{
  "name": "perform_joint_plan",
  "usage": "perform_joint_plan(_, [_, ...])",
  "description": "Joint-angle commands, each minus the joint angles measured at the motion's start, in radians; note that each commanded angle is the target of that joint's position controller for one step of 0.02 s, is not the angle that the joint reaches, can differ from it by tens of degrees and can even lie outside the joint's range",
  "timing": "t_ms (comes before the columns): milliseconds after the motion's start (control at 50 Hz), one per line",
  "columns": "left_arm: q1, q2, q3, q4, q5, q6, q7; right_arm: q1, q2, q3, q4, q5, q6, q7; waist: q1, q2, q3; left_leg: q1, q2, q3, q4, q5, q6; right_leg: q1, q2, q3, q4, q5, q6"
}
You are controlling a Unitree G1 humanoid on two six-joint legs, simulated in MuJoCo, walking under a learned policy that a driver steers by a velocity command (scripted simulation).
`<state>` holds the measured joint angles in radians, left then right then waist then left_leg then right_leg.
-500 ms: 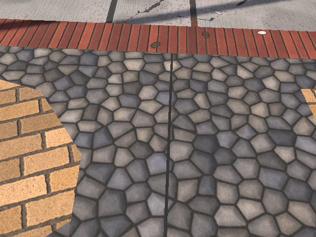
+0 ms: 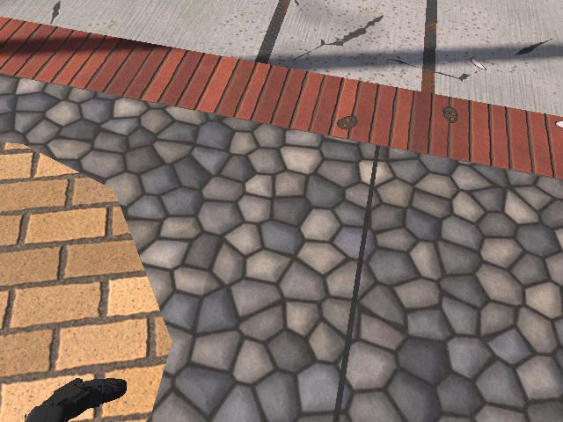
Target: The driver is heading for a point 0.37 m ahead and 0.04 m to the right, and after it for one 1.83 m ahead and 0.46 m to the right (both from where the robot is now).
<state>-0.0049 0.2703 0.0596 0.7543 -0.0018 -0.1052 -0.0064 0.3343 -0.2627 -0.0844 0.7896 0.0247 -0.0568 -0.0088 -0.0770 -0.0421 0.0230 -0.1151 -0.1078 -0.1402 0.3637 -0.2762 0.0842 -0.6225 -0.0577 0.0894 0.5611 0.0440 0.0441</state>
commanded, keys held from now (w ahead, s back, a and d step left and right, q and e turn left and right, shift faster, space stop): w+q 0.04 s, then w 0.18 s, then w+e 0.54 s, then e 0.24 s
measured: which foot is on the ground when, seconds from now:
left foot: down 0.00-0.12, up 0.14-0.56, down 0.58-1.00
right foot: up 0.00-0.08, down 0.10-0.58, up 0.60-1.00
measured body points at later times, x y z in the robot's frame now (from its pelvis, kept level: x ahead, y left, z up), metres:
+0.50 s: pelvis +0.26 -0.02 +0.00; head +0.30 -0.02 +0.45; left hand +0.22 +0.26 -0.13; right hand +0.52 -0.23 -0.07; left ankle +0.40 +0.14 -0.71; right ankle +0.21 -0.14 -0.74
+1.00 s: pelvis +0.49 -0.01 -0.01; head +0.53 -0.03 +0.44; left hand +0.76 +0.17 -0.09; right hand +0.46 -0.31 -0.13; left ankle +0.41 +0.13 -0.74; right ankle +0.61 -0.15 -0.72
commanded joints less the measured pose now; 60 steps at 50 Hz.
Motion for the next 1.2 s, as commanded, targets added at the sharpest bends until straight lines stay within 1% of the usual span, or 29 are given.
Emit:
perform_joint_plan(20, [-0.094, 0.099, 0.022, -0.095, -0.008, -0.027, -0.012, 0.036, -0.152, -0.038, -0.043, 0.005, -0.002, -0.010, 0.006, 0.144, -0.021, -0.032, 0.238, -0.215, -0.028, 0.200, 0.123, 0.115, 0.051, -0.022, -0.074, -0.008, -0.017])
perform_joint_plan(80, [0.029, 0.131, 0.038, -0.066, -0.004, -0.045, -0.018, 0.012, -0.140, -0.033, -0.052, -0.004, 0.007, -0.016, 0.076, 0.185, -0.057, 0.017, 0.241, -0.247, 0.086, 0.310, 0.094, 0.259, 0.062, -0.053, -0.129, -0.079, -0.067])
perform_joint_plan(100, [0.137, 0.162, 0.051, -0.042, 0.011, -0.051, -0.014, 0.007, -0.102, -0.019, -0.060, -0.009, 0.004, -0.013, 0.124, 0.169, -0.138, -0.015, 0.189, -0.204, 0.223, 0.376, 0.064, 0.436, 0.020, -0.030, -0.124, -0.066, -0.108])
perform_joint_plan(120, [0.299, 0.215, 0.062, -0.026, 0.024, -0.050, -0.009, 0.017, -0.058, 0.002, -0.079, -0.029, 0.001, -0.010, 0.182, 0.057, -0.280, -0.152, 0.123, -0.119, 0.506, 0.204, 0.024, 0.695, -0.146, 0.147, -0.101, -0.089, -0.174])
perform_joint_plan(140, [0.390, 0.277, 0.083, 0.032, 0.026, -0.036, -0.020, 0.187, -0.010, 0.014, -0.081, 0.011, -0.009, -0.008, 0.108, -0.323, -0.366, -0.511, -0.006, -0.032, 0.805, -0.290, -0.041, 0.975, -0.336, 0.631, -0.219, -0.320, -0.339])
perform_joint_plan(160, [0.368, 0.175, 0.059, 0.017, -0.005, -0.033, -0.027, 0.167, -0.111, 0.001, -0.053, 0.022, -0.012, -0.010, 0.134, -0.193, -0.281, -0.637, 0.059, -0.082, 0.926, -0.293, -0.046, 0.942, -0.335, 0.694, -0.268, -0.546, -0.319])
perform_joint_plan(180, [0.317, 0.118, 0.044, 0.006, -0.010, -0.026, -0.024, 0.044, -0.156, -0.009, -0.069, 0.015, -0.011, -0.008, 0.159, -0.085, -0.150, -0.672, 0.090, -0.066, 0.947, -0.199, -0.045, 0.819, -0.292, 0.535, -0.277, -0.531, -0.277])
perform_joint_plan(220, [0.233, 0.096, 0.029, -0.001, 0.007, -0.013, -0.022, -0.069, -0.133, -0.008, -0.100, -0.014, -0.017, -0.007, 0.122, 0.009, -0.038, -0.623, 0.154, -0.012, 0.863, -0.085, -0.046, 0.601, -0.220, 0.346, -0.314, -0.305, -0.260])
perform_joint_plan(280, [0.245, 0.088, 0.019, 0.016, 0.003, -0.015, -0.022, -0.059, -0.080, 0.000, -0.111, -0.020, -0.022, 0.001, 0.079, -0.051, -0.045, -0.533, 0.199, 0.049, 0.725, -0.055, -0.056, 0.506, -0.156, 0.240, -0.359, -0.118, -0.277])
perform_joint_plan(380, [0.297, 0.163, 0.040, 0.032, -0.019, 0.002, -0.002, -0.220, -0.034, 0.027, -0.160, -0.025, -0.037, 0.008, 0.113, -0.039, -0.026, -0.458, 0.176, 0.096, 0.360, 0.137, -0.097, 0.442, -0.117, 0.133, -0.392, -0.043, -0.273])
perform_joint_plan(480, [0.387, 0.168, 0.041, 0.055, -0.031, 0.026, 0.004, -0.337, -0.067, 0.021, -0.190, -0.007, -0.053, 0.025, 0.145, -0.059, -0.017, -0.338, 0.121, 0.097, 0.171, 0.247, -0.108, 0.449, -0.128, 0.160, -0.336, -0.094, -0.242])
perform_joint_plan(520, [0.384, 0.177, 0.044, 0.054, -0.033, 0.036, 0.010, -0.315, -0.095, 0.009, -0.189, -0.004, -0.062, 0.028, 0.112, -0.070, -0.024, -0.250, 0.118, 0.091, 0.106, 0.229, -0.088, 0.453, -0.139, 0.200, -0.288, -0.146, -0.217])
perform_joint_plan(560, [0.371, 0.141, 0.032, 0.044, -0.025, 0.039, 0.013, -0.174, -0.141, -0.016, -0.151, -0.014, -0.066, 0.017, 0.033, -0.060, -0.087, -0.012, 0.142, 0.087, 0.063, 0.201, -0.047, 0.385, -0.075, 0.172, -0.138, -0.120, -0.167])
perform_joint_plan(580, [0.344, 0.077, 0.010, 0.015, -0.009, 0.034, 0.011, -0.016, -0.206, -0.035, -0.135, -0.033, -0.066, 0.005, -0.043, 0.041, -0.203, 0.219, 0.312, -0.069, 0.072, 0.166, 0.017, 0.246, -0.003, 0.102, 0.140, -0.234, -0.124])
perform_joint_plan(600, [0.446, 0.003, -0.013, -0.023, -0.019, 0.017, 0.015, 0.066, -0.289, -0.054, -0.114, -0.043, -0.048, 0.004, -0.009, 0.327, -0.318, 0.469, 0.541, -0.434, 0.008, 0.053, 0.155, -0.061, 0.099, -0.020, 0.449, -0.601, -0.077])
perform_joint_plan(620, [0.442, 0.091, 0.005, -0.014, -0.042, 0.013, 0.017, 0.077, -0.222, -0.042, -0.100, -0.034, -0.045, 0.009, -0.021, 0.301, -0.286, 0.430, 0.546, -0.567, -0.049, -0.143, 0.187, -0.189, 0.050, 0.027, 0.620, -0.633, -0.069])
perform_joint_plan(640, [0.375, 0.145, 0.022, -0.020, -0.045, 0.018, 0.016, 0.032, -0.158, -0.022, -0.105, -0.025, -0.047, 0.011, -0.024, 0.215, -0.170, 0.331, 0.501, -0.430, -0.066, -0.151, 0.150, -0.223, 0.012, 0.040, 0.674, -0.546, -0.071])
perform_joint_plan(700, [0.318, 0.113, 0.030, -0.032, -0.027, 0.046, 0.010, -0.115, -0.076, 0.005, -0.101, -0.034, -0.048, 0.018, 0.053, 0.174, -0.029, 0.068, 0.388, -0.145, -0.151, 0.073, 0.097, -0.133, -0.059, 0.021, 0.608, -0.378, -0.054])
perform_joint_plan(820, [0.241, 0.055, 0.017, -0.094, -0.013, 0.072, -0.008, -0.151, -0.136, -0.019, -0.064, -0.037, -0.057, 0.002, 0.088, 0.114, 0.009, -0.024, 0.362, 0.142, -0.181, 0.535, 0.103, -0.073, -0.058, -0.022, 0.397, -0.173, -0.015])
perform_joint_plan(880, [0.157, 0.039, 0.008, -0.127, -0.007, 0.069, -0.031, -0.144, -0.167, -0.026, -0.051, -0.029, -0.038, -0.015, 0.058, 0.117, -0.003, -0.042, 0.333, 0.256, -0.142, 0.611, 0.072, 0.041, -0.025, -0.091, 0.195, -0.017, -0.026])
perform_joint_plan(960, [0.109, 0.088, 0.028, -0.178, -0.005, 0.080, -0.058, -0.128, -0.211, -0.040, -0.039, 0.002, -0.016, -0.021, 0.060, 0.134, -0.032, 0.060, 0.377, 0.272, -0.033, 0.656, 0.039, 0.094, 0.006, -0.118, 0.082, -0.097, -0.074])
perform_joint_plan(1000, [0.195, 0.133, 0.053, -0.170, 0.000, 0.084, -0.059, -0.144, -0.227, -0.048, -0.045, 0.019, -0.004, -0.026, 0.114, 0.134, -0.081, 0.079, 0.363, 0.291, 0.140, 0.776, 0.009, 0.218, 0.062, -0.158, 0.008, -0.143, -0.117])
perform_joint_plan(1020, [0.302, 0.178, 0.078, -0.141, 0.002, 0.083, -0.049, -0.130, -0.203, -0.041, -0.046, 0.018, 0.000, -0.026, 0.164, 0.089, -0.138, 0.038, 0.311, 0.319, 0.321, 0.732, -0.026, 0.376, 0.106, -0.169, -0.066, -0.056, -0.149])
perform_joint_plan(1040, [0.370, 0.271, 0.103, -0.143, 0.002, 0.089, -0.022, -0.066, -0.161, -0.023, -0.057, -0.023, -0.003, -0.020, 0.175, -0.080, -0.212, -0.178, 0.243, 0.336, 0.619, 0.354, -0.096, 0.620, -0.044, 0.036, -0.065, 0.372, -0.218])
perform_joint_plan(1060, [0.302, 0.355, 0.099, -0.188, 0.023, 0.087, -0.010, 0.055, -0.070, 0.012, -0.086, -0.067, -0.011, -0.004, 0.054, -0.268, -0.340, -0.520, 0.070, 0.230, 0.980, -0.475, -0.163, 0.880, -0.314, 0.485, -0.032, 0.676, -0.447])
perform_joint_plan(1080, [0.316, 0.285, 0.084, -0.215, 0.016, 0.087, -0.021, 0.002, -0.162, 0.000, -0.072, -0.037, -0.013, 0.007, 0.146, -0.118, -0.484, -0.537, 0.087, 0.042, 1.058, -0.429, -0.149, 0.868, -0.321, 0.538, -0.120, 0.461, -0.473])
perform_joint_plan(1100, [0.264, 0.238, 0.070, -0.215, 0.009, 0.082, -0.026, -0.089, -0.185, -0.006, -0.096, -0.006, -0.005, 0.006, 0.142, -0.060, -0.360, -0.589, 0.118, 0.046, 1.034, -0.326, -0.132, 0.769, -0.268, 0.425, -0.150, 0.305, -0.420])
perform_joint_plan(1140, [0.185, 0.179, 0.053, -0.213, -0.015, 0.093, -0.014, -0.127, -0.173, -0.006, -0.091, -0.030, 0.019, -0.019, 0.090, 0.012, -0.189, -0.565, 0.173, 0.054, 0.884, -0.202, -0.133, 0.519, -0.176, 0.305, -0.198, 0.089, -0.326])
perform_joint_plan(1200, [0.131, 0.194, 0.057, -0.231, 0.016, 0.101, -0.001, -0.094, -0.153, -0.004, -0.085, -0.038, 0.043, -0.027, 0.039, -0.044, -0.164, -0.421, 0.148, 0.073, 0.758, -0.131, -0.142, 0.322, -0.114, 0.247, -0.240, 0.078, -0.310])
